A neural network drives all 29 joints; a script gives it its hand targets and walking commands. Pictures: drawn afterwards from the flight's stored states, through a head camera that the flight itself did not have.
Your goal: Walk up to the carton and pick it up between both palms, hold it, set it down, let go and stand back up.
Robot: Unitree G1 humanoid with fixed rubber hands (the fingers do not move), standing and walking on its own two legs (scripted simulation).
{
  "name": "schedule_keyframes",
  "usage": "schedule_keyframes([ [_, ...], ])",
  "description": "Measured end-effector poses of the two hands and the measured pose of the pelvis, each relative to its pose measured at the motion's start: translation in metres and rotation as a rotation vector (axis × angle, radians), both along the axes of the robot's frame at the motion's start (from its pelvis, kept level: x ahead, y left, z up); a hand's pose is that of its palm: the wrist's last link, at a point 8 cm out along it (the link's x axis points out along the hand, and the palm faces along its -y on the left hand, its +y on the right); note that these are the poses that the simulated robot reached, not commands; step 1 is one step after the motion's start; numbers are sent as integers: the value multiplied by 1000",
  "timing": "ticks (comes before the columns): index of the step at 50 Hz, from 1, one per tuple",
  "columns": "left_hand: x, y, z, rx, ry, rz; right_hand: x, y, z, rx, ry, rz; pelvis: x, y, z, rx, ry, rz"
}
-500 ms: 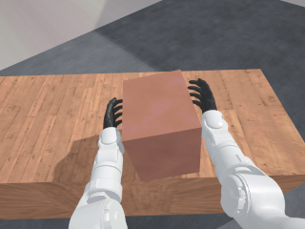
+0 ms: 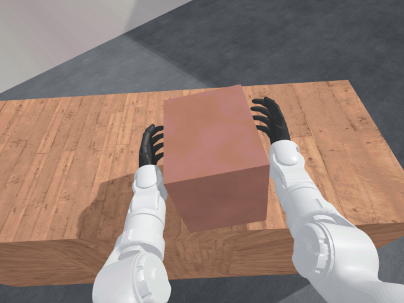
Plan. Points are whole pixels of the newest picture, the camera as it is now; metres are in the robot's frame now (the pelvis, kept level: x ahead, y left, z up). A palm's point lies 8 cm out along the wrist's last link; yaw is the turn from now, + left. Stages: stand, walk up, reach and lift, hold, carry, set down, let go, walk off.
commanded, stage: set down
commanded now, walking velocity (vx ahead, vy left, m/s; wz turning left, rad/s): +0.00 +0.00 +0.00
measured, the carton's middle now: (214, 160) +0.42 +0.05 +0.00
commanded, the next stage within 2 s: none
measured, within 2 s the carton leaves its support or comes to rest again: rests again in 1.78 s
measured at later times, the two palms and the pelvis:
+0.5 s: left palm (149, 164) +0.38 +0.18 +0.04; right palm (278, 139) +0.44 -0.08 +0.07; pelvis +0.00 +0.00 +0.00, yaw -1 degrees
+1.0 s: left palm (154, 164) +0.38 +0.17 +0.03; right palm (282, 146) +0.43 -0.09 +0.06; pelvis +0.00 +0.01 +0.00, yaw -2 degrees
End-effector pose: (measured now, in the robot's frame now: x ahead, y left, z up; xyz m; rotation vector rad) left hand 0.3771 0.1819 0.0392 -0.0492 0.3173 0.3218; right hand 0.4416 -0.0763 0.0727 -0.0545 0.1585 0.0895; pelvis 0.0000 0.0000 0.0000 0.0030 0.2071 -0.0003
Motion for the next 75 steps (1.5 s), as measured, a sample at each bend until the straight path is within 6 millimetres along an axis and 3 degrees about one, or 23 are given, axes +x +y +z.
schedule_keyframes([
  [75, 4, -10, -12, -1, -42, -21, -15, -18, -25, -4, 12, -27, -6, 6, -2, 4, 25, -41],
])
